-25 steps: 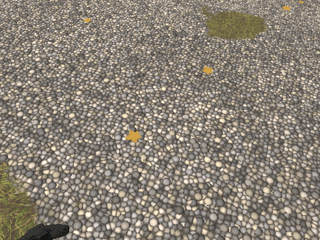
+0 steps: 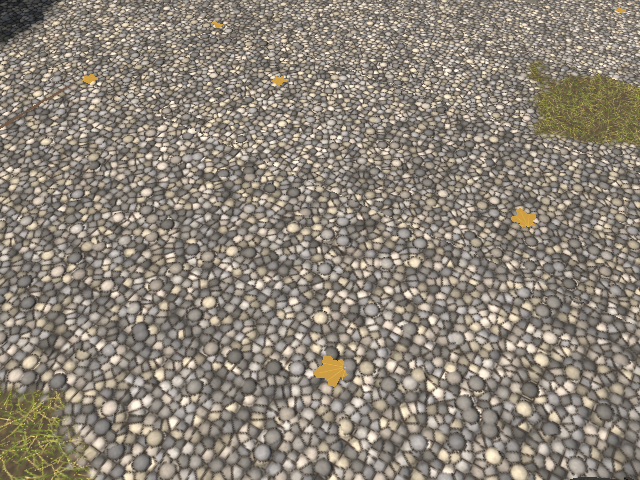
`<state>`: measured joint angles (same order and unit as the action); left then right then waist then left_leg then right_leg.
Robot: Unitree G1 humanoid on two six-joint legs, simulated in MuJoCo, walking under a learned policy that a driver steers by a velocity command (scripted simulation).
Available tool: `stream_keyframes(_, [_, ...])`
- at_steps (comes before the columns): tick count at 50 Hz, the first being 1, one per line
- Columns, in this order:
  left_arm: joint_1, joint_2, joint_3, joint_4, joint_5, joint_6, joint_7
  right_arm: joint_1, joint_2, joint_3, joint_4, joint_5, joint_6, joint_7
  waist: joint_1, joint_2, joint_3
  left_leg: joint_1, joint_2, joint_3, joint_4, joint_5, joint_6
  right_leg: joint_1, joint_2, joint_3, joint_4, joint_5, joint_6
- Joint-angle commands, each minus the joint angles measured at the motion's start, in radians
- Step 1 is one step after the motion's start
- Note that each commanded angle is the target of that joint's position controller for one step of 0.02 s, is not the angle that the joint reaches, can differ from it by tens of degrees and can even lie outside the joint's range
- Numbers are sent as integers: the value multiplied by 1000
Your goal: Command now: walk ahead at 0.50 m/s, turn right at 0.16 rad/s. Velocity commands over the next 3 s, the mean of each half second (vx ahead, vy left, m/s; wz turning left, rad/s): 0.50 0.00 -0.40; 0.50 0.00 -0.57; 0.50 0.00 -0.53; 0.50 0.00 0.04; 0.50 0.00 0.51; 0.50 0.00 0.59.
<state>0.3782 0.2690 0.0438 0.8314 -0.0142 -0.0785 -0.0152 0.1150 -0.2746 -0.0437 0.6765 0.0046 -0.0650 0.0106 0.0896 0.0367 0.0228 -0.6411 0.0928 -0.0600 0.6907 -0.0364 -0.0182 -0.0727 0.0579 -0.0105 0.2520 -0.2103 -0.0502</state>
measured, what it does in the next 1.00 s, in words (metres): walks ahead, turning right: left foot, then right foot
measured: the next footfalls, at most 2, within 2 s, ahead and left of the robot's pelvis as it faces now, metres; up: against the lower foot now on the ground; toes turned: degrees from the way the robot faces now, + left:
left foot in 0.16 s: +0.26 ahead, +0.15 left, +0.00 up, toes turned -5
right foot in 0.66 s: +0.46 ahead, -0.18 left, +0.00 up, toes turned -23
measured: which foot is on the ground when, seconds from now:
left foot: up 0.00-0.14, down 0.16-0.66, up 0.68-1.00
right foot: down 0.00-0.16, up 0.18-0.64, down 0.66-1.00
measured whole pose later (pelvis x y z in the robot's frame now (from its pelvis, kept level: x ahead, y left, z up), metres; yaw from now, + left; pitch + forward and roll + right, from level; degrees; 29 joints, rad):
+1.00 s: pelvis +0.52 -0.12 -0.01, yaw -33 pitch +2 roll -1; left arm 0.42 0.22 0.01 0.83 0.07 -0.12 -0.10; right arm 0.09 -0.23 0.05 0.73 -0.07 -0.07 0.02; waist 0.09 0.02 -0.01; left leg -0.64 0.09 -0.05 0.69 -0.08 -0.04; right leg -0.16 0.14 0.13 0.44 -0.30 -0.09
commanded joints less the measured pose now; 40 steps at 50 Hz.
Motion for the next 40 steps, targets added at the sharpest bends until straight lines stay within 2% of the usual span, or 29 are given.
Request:
stream_keyframes(1, [11, 182, 44, -42, -11, -2, 10, -117, -48, -9, -91, 7, -28, 12, -5, -101, 24, 86, -45, 27, -113, 93, -8, -60, -245, 169, -73, 228, -154])
stream_keyframes(3, [25, 188, 48, -33, -15, 9, 15, -145, -65, -15, -103, 11, -37, 21, -12, -111, 28, 107, -56, 12, -168, 61, 4, -20, -268, 207, -34, 213, -141])
stream_keyframes(5, [18, 202, 55, -30, -15, 19, 22, -110, -94, -27, -96, 12, -46, 23, -48, -129, 12, 185, -66, 11, -209, 1, 23, 5, -285, 241, 20, 232, -120])
stream_keyframes(6, [3, 200, 55, -31, -14, 23, 24, -43, -113, -38, -77, 10, -49, 19, -93, -130, -20, 295, -77, 26, -244, -11, 43, -10, -266, 229, 89, 302, -100])
stream_keyframes(7, [3, 172, 44, -35, -7, 22, 24, 78, -155, -60, -44, 2, -51, 10, -150, -114, -104, 490, -61, 24, -247, -13, 73, -62, -210, 193, 237, 356, -70])
stream_keyframes(8, [-13, 105, 19, -69, 16, 19, 22, 252, -226, -79, -26, -18, -49, -2, -223, -10, -263, 773, 124, -152, -206, -11, 139, -236, -137, 141, 536, 153, -28])
stream_keyframes(9, [121, 17, -6, -93, -2, 3, 22, 302, -287, -92, -3, -22, -34, 0, -164, 275, -389, 1044, 337, -558, -293, -207, 279, -578, -16, 65, 852, -357, 27])
stream_keyframes(10, [90, 117, 17, -74, -25, -2, 23, 297, -192, -70, -5, -12, -29, 2, -193, 195, -337, 986, 315, -626, -364, -379, 273, -683, -65, 147, 986, -369, 32])
stream_keyframes(11, [3, 165, 34, -94, -33, -1, 22, 245, -144, -55, -4, -4, -29, -1, -194, 130, -201, 872, 284, -474, -383, -374, 235, -727, -101, 138, 1013, -278, 30])
stream_keyframes(12, [-39, 157, 36, -101, -24, 3, 24, 184, -120, -45, -3, -7, -30, 0, -167, 76, -135, 754, 243, -366, -408, -284, 215, -697, -137, 119, 995, -200, 36])
stream_keyframes(13, [-63, 146, 39, -108, -14, 10, 23, 137, -89, -37, 3, -10, -31, 2, -142, 71, -80, 659, 207, -281, -442, -206, 208, -672, -160, 117, 956, -147, 42])
stream_keyframes(14, [-53, 129, 41, -109, -14, 21, 20, 107, -77, -34, 8, -17, -36, 2, -112, 91, -55, 586, 185, -211, -475, -151, 200, -622, -183, 121, 931, -110, 46])
stream_keyframes(16, [-53, 90, 37, -116, -17, 42, 16, 81, -79, -40, 24, -15, -48, 1, -88, 80, -28, 514, 177, -119, -525, -65, 209, -588, -196, 111, 902, -77, 57])
stream_keyframes(18, [-86, 77, 35, -138, -11, 55, 16, 82, -104, -50, 43, -16, -56, -4, -81, 45, -4, 499, 186, -50, -553, 5, 220, -616, -202, 115, 847, -20, 69])
stream_keyframes(21, [-146, 65, 29, -162, -8, 53, 3, 92, -131, -60, 67, -17, -52, -11, -94, 23, 10, 522, 169, 62, -563, 67, 210, -623, -199, 102, 693, 129, 71])
stream_keyframes(25, [-282, 49, 18, -207, -7, 45, -24, 138, -170, -70, 96, -5, -37, -18, -145, 1, 45, 567, 171, 165, -560, 80, 185, -589, -176, 33, 495, 240, 46])
stream_keyframes(27, [-332, 57, 18, -234, -9, 47, -34, 164, -186, -76, 112, 6, -26, -18, -158, 2, 63, 628, 189, 188, -542, 88, 171, -599, -171, 15, 439, 210, 25])
stream_keyframes(29, [-357, 72, 24, -258, -7, 50, -42, 177, -203, -83, 125, 17, -11, -18, -154, 10, 65, 693, 205, 212, -488, 183, 152, -592, -149, -16, 404, 132, -3])
stream_keyframes(31, [-308, 104, 42, -265, -2, 55, -44, 169, -236, -92, 126, 27, 4, -22, -108, 43, 10, 723, 202, 248, -343, 510, 129, -472, -84, -76, 394, 26, -44])
stream_keyframes(32, [-127, 116, 29, -203, 103, 12, -60, 200, -108, -25, 131, -173, -48, 20, -34, 49, -66, 702, 237, 254, -297, 530, 154, -282, -59, -10, 362, 167, -91])
stream_keyframes(33, [-17, 174, 74, -165, 95, -11, -53, 187, -123, -37, 146, -159, -59, 33, 23, 5, -127, 613, 151, 325, -92, 479, 126, -59, 4, -27, 326, 168, -110])
stream_keyframes(34, [127, 248, 99, -122, 90, -13, -24, 311, -33, -4, 147, -167, -58, 45, 10, -155, -335, 327, 73, 326, 216, 105, 67, 383, -75, 131, 433, 333, -244])
stream_keyframes(35, [234, 256, 81, -109, 75, -20, -15, 375, 23, 37, 115, -149, -76, 81, 26, -268, -520, 15, -98, 165, 417, -576, 27, 722, -294, 684, 224, 92, -410])
stream_keyframes(36, [281, 192, 72, -51, 78, -31, -16, 107, -68, 13, 88, -90, -74, 86, 152, -125, -198, -243, -113, -7, 538, -482, 43, 567, -278, 723, 95, -135, -272])
stream_keyframes(37, [195, 208, 71, -50, 51, -41, -18, 20, -87, 13, 53, -65, -78, 65, 112, -134, -22, -315, -63, -38, 616, -406, 46, 359, -275, 643, 63, -235, -233])
stream_keyframes(38, [125, 152, 50, -56, 43, -47, -23, 48, -128, 8, 57, -80, -80, 38, 59, -114, -52, -234, -29, -62, 606, -364, 56, 220, -262, 612, 55, -183, -254])
stream_keyframes(39, [73, 99, 21, -46, 48, -55, -30, 69, -110, 18, 50, -106, -77, 16, -8, -108, -54, -165, -8, -71, 587, -322, 61, 91, -256, 557, 61, -82, -259])
stream_keyframes(40, [-7, 72, 3, -64, 59, -55, -35, 89, -86, 30, 51, -112, -69, 0, -71, -83, -44, -65, 17, -71, 567, -291, 56, -80, -254, 514, 37, -26, -256])
Over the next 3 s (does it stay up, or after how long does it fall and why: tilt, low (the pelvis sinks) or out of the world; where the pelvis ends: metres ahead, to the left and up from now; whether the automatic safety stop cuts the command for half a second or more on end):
stays up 1.43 -0.84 -0.19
